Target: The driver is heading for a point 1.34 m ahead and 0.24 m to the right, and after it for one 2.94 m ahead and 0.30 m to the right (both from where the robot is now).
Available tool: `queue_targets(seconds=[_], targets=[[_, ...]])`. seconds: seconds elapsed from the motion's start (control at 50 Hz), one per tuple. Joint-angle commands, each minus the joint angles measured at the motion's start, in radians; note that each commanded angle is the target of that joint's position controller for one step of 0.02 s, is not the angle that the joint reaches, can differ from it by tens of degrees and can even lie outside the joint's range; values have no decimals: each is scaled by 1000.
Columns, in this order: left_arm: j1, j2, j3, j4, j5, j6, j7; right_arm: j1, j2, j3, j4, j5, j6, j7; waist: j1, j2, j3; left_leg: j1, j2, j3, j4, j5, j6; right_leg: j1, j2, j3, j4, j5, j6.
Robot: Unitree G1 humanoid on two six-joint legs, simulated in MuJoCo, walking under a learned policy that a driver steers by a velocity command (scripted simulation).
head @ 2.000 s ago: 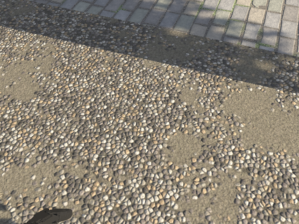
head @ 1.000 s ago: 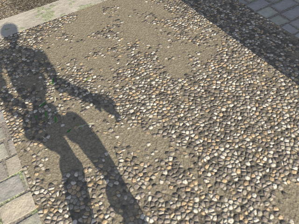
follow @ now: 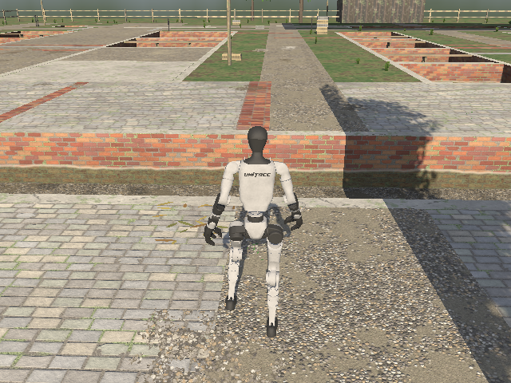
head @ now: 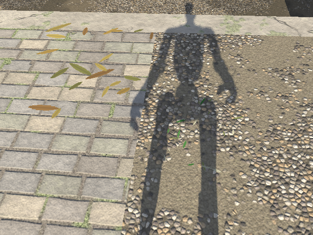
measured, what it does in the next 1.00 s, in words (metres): walks ahead, turning right: left foot, then right foot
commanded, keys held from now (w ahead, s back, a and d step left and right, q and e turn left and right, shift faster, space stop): w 0.02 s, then w+e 0.84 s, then w+q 0.14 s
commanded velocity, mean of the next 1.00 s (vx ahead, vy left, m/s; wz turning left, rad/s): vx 0.49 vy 0.00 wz -0.32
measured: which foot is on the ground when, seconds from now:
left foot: up 0.00-0.18, down 0.20-0.72, up 0.74-1.00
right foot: down 0.00-0.22, up 0.24-0.70, down 0.72-1.00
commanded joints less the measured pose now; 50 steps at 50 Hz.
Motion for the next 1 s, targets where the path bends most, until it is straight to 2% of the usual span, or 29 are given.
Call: queue_targets(seconds=[0.02,0.08,0.12,0.16,0.18,0.2,0.22,0.24,0.26,0.28,0.3,0.32,0.38,0.42,0.52,0.6,0.64,0.66,0.68,0.7,0.72,0.74,0.76,0.78,0.8,0.82,0.84,0.9,1.0], targets=[[-64,163,29,-55,-12,-11,4,-104,-1,15,-94,-7,-30,18,-13,-127,63,-37,16,45,-194,137,-3,-20,-235,116,-135,350,-152],[26,184,26,-14,-35,4,4,-227,18,27,-129,-5,-48,38,23,-117,93,38,0,106,-350,174,8,-8,-251,130,-138,368,-155],[50,210,30,3,-38,18,5,-250,-12,16,-143,2,-57,47,6,-132,93,70,-20,101,-420,129,29,58,-285,153,-104,445,-145],[48,237,35,9,-39,29,10,-178,-66,-8,-129,0,-62,46,-60,-162,29,223,-61,113,-473,85,61,95,-289,152,6,685,-120],[32,238,32,9,-38,34,12,-47,-102,-30,-93,-2,-61,39,-143,-160,-54,419,-86,132,-514,118,89,61,-256,120,155,801,-96],[26,212,20,-4,-28,30,14,112,-151,-54,-53,-8,-54,24,-222,-155,-166,701,-29,85,-482,148,120,-91,-210,100,362,700,-60],[97,90,-17,-48,-2,19,8,250,-257,-77,-38,-41,-44,7,-215,58,-369,1116,268,-281,-448,86,229,-441,-87,57,760,219,2],[140,72,-29,-33,-22,6,4,258,-211,-61,-35,-38,-41,7,-198,186,-516,1152,388,-609,-605,-32,303,-569,-4,192,971,-315,19],[58,174,6,-51,-54,3,3,200,-139,-38,-31,-32,-42,10,-201,108,-342,1020,343,-490,-645,-84,260,-661,-59,226,1037,-274,15],[-12,171,7,-76,-60,4,4,141,-105,-27,-22,-20,-44,10,-174,86,-196,879,303,-338,-670,-49,233,-693,-103,186,1017,-195,13],[-42,154,6,-81,-46,10,7,84,-73,-18,-10,-20,-51,14,-139,38,-114,745,260,-242,-711,4,217,-666,-135,175,971,-126,17],[-33,146,13,-75,-35,24,9,38,-44,-12,-6,-24,-62,17,-101,57,-71,647,223,-158,-753,45,204,-613,-162,181,931,-73,21],[6,86,7,-64,-37,64,8,-24,-37,-20,22,-29,-90,17,-44,46,-12,504,208,-22,-853,123,213,-541,-177,181,904,-2,44],[-43,84,9,-87,-31,75,12,-31,-52,-28,45,-35,-100,12,-40,21,30,492,207,53,-879,177,210,-590,-178,195,843,66,56],[-201,61,-7,-142,-23,59,-21,5,-105,-43,84,-30,-90,-7,-91,-21,72,544,183,213,-887,221,182,-587,-155,134,532,312,42],[-316,75,-9,-203,-23,60,-45,65,-147,-59,120,-6,-66,-10,-128,-36,105,683,229,252,-850,243,164,-628,-144,90,407,260,0],[-332,91,-3,-229,-20,63,-53,71,-166,-66,130,5,-49,-11,-119,-25,94,749,242,274,-781,385,146,-615,-116,51,376,172,-32],[-314,106,6,-237,-19,67,-54,66,-183,-70,130,9,-42,-13,-100,-7,64,768,240,289,-714,557,134,-562,-83,19,374,118,-52],[-256,130,20,-232,-20,72,-52,58,-198,-74,128,15,-34,-14,-61,11,14,775,231,304,-605,733,121,-468,-40,-15,377,67,-74],[-121,169,46,-203,-24,75,-45,42,-197,-72,124,21,-25,-15,20,4,-61,736,200,332,-416,823,96,-287,15,-42,334,80,-106],[54,240,83,-157,-27,84,-29,57,-168,-58,117,11,-27,-19,98,-38,-155,566,156,343,-153,687,53,3,26,18,305,125,-146],[70,365,107,-153,-38,86,-11,138,-31,-16,65,-34,-42,-14,8,-316,-212,123,-9,319,232,-159,-24,327,-230,523,238,37,-302],[68,337,89,-205,-27,64,-22,104,-52,-4,47,-19,-79,-5,27,-269,-405,-35,-116,47,413,-442,-32,449,-366,967,43,-146,-422],[42,259,67,-198,-20,46,-30,-8,-132,-24,21,22,-99,5,62,-166,-296,-134,-57,-11,420,-354,-9,395,-352,857,-7,-142,-356],[5,229,58,-193,-22,35,-29,-43,-120,-16,8,24,-112,4,32,-129,-179,-138,-15,2,344,-267,12,262,-310,721,-1,-81,-317],[-65,195,48,-201,-22,32,-26,-45,-113,-17,19,-2,-116,-6,-15,-67,-108,-86,26,5,251,-203,12,119,-267,610,7,41,-282],[-110,163,37,-217,-12,30,-21,-31,-124,-24,27,-20,-109,-10,-50,-81,-84,-9,50,-1,185,-158,9,19,-233,533,-4,158,-266],[-128,145,27,-217,-3,23,-8,24,-92,-18,58,-29,-75,-2,-83,-91,-78,75,65,34,90,-89,-26,-91,-209,405,-44,375,-270],[-72,165,22,-163,-3,17,9,-104,-42,8,41,-16,-61,6,-25,-118,-11,56,64,71,-208,225,-45,-112,-156,216,-93,391,-199]])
